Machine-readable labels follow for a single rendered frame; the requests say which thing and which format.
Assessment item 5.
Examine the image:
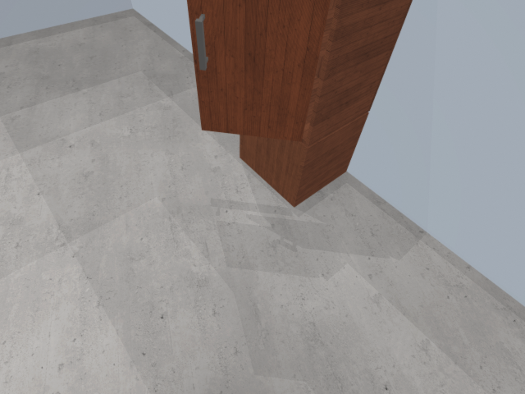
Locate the cupboard door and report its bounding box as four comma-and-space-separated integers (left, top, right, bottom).
187, 0, 331, 142

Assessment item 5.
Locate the handle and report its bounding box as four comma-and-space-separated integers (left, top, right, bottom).
195, 14, 208, 71

